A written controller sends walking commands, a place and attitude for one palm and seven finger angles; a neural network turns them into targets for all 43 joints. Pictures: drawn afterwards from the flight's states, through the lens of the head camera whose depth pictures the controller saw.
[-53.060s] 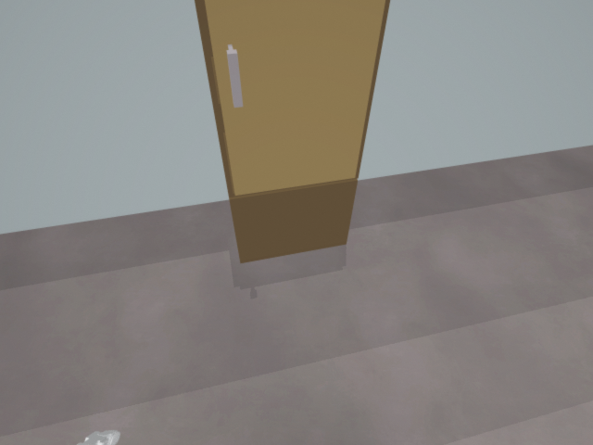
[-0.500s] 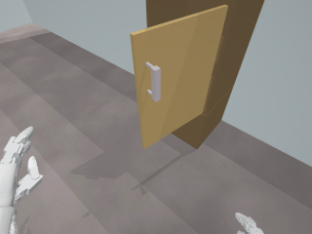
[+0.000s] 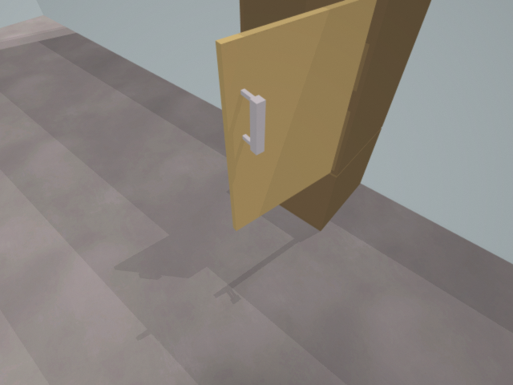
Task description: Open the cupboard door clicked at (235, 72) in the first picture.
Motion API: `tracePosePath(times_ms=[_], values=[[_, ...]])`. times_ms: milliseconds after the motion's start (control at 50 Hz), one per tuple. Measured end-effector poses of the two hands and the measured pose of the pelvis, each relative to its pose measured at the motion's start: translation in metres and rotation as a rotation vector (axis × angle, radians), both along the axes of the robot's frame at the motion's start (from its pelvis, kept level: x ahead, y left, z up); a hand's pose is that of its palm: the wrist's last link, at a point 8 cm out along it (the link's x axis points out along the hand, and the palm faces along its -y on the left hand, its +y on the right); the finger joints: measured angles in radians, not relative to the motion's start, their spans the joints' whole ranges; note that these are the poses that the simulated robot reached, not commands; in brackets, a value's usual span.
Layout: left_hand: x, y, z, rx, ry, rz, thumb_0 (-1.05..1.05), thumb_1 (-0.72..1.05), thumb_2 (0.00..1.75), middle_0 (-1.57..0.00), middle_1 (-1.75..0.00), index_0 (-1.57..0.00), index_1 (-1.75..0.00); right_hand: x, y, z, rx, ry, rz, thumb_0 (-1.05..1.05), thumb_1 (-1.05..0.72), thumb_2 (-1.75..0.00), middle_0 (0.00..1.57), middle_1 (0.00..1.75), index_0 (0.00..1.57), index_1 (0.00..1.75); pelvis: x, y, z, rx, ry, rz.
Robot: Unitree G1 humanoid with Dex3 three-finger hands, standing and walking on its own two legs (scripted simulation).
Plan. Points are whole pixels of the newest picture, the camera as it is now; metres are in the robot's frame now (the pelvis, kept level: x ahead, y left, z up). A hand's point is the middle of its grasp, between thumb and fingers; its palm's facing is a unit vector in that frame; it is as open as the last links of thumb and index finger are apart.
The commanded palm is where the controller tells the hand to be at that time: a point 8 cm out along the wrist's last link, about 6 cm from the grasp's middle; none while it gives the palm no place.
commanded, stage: let the arm hang, fingers relaxed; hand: left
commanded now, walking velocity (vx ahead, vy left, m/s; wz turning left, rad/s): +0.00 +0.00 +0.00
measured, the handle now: (251, 122) +0.61 +0.05 +0.06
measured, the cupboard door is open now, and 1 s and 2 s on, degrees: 77 77 77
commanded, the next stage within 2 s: look to check the result in 0.54 s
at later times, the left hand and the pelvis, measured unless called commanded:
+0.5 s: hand out of the picture +0.01 +0.16 -0.18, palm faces +0.00 -0.99 -0.17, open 7.3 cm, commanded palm none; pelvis +0.01 +0.00 +0.00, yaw -1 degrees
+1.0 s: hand out of the picture +0.02 +0.16 -0.17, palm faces +0.02 -0.98 -0.19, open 7.3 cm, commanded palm none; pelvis +0.03 -0.01 +0.00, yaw -1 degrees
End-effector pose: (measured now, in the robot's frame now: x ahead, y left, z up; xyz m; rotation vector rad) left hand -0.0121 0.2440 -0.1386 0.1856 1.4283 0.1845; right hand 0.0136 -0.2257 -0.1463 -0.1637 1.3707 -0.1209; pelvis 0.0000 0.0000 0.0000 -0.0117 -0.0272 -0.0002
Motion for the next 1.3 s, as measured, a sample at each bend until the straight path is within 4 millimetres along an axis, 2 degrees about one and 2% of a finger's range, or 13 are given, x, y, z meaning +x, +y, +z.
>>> tracePosePath(times_ms=[140, 320, 460, 840, 1300], values=[[-0.010, 0.004, 0.004, 0.019, 0.042, 0.002, 0.00, 0.92, 0.90, -0.20, -0.30, -0.20, -0.30, -0.022, 0.013, -0.006, 0.033, 0.052, -0.031, 0.01, -0.91, -0.90, 0.20, 0.30, 0.20, 0.30, 0.000, 0.003, 0.001, 0.008, 0.000, -0.012], [0.009, -0.016, -0.004, -0.036, 0.006, -0.009, 0.00, 0.91, 0.90, -0.20, -0.30, -0.20, -0.30, -0.033, 0.016, -0.004, 0.025, 0.084, -0.054, 0.00, -0.91, -0.90, 0.20, 0.30, 0.20, 0.30, 0.006, 0.004, 0.001, 0.013, 0.003, -0.017], [0.022, -0.030, -0.008, -0.066, -0.010, -0.016, 0.01, 0.92, 0.90, -0.20, -0.30, -0.20, -0.30, -0.025, 0.016, -0.002, 0.021, 0.070, -0.062, 0.00, -0.91, -0.90, 0.20, 0.30, 0.20, 0.30, 0.012, 0.002, 0.002, 0.014, 0.006, -0.019], [0.025, -0.032, -0.005, -0.050, 0.017, 0.003, 0.00, 0.91, 0.90, -0.20, -0.30, -0.20, -0.30, 0.001, 0.010, -0.002, 0.020, 0.053, -0.053, 0.00, -0.91, -0.90, 0.20, 0.30, 0.20, 0.30, 0.028, -0.004, 0.003, 0.015, 0.007, -0.018], [0.049, -0.035, -0.004, -0.044, -0.025, -0.009, 0.00, 0.91, 0.90, -0.20, -0.30, -0.20, -0.30, 0.021, -0.007, 0.001, -0.003, 0.029, -0.043, 0.00, -0.91, -0.90, 0.20, 0.30, 0.20, 0.30, 0.038, -0.012, 0.004, 0.015, 0.003, -0.016]])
